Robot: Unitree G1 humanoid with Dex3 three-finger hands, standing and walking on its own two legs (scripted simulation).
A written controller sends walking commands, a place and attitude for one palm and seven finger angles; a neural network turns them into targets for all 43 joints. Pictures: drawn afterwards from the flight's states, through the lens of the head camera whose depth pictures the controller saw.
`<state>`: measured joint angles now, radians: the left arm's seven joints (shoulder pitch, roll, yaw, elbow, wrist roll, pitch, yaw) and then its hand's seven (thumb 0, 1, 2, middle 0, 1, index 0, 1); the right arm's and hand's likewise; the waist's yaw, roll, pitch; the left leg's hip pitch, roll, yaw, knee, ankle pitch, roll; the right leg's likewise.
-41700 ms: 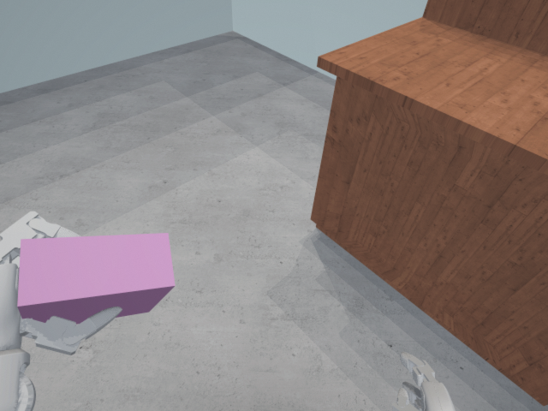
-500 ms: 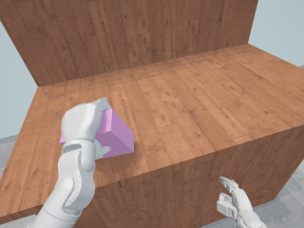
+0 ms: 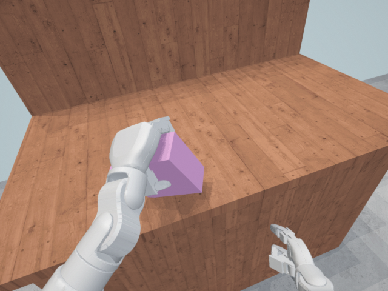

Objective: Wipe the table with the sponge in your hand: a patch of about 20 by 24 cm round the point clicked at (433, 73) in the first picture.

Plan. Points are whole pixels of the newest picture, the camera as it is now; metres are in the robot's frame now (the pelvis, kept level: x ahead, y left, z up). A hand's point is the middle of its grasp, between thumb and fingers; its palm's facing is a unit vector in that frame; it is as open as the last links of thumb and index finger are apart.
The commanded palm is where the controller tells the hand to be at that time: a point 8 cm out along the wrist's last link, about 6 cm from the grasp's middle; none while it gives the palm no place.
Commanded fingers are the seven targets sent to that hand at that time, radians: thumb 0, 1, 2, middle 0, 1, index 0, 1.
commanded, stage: wipe forward along the third lane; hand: left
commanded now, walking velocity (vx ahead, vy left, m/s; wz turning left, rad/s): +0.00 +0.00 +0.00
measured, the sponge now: (166, 173) +0.31 +0.11 +0.13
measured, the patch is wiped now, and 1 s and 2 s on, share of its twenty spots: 0.25 0.45 0.75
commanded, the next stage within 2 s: none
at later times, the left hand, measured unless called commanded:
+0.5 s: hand (156, 149) +0.33 +0.13 +0.18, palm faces +0.22 -0.32 -0.92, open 9.9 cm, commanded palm +0.29 +0.16 +0.21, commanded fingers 0.00 0.10 1.30 -1.20 -1.60 -1.20 -1.60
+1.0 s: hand (155, 139) +0.37 +0.14 +0.17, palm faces +0.14 -0.12 -0.98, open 9.9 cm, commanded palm +0.33 +0.19 +0.19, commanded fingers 0.00 0.10 1.30 -1.20 -1.60 -1.20 -1.60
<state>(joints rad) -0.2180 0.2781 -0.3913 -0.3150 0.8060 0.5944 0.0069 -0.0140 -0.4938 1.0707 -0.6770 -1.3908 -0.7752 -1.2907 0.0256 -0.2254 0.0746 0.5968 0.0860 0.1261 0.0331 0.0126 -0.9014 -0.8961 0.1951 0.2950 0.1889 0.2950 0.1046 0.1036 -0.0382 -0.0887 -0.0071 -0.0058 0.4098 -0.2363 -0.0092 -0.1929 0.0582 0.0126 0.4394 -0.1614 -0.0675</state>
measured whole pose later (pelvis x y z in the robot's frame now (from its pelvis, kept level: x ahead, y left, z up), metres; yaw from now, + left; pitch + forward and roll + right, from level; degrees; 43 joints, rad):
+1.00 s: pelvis -0.01 -0.02 +0.00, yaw -2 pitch -3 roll +2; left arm -0.56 0.30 -0.30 0.36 0.89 0.66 0.00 -0.03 -0.52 1.08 -0.71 -1.37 -0.80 -1.27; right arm 0.07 -0.29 0.06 0.69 0.08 0.13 -0.08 0.01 -0.90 -0.90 0.20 0.30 0.20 0.30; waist 0.02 0.11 -0.09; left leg -0.15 0.02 0.01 0.42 -0.23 0.00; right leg -0.25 0.10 0.03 0.41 -0.12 -0.09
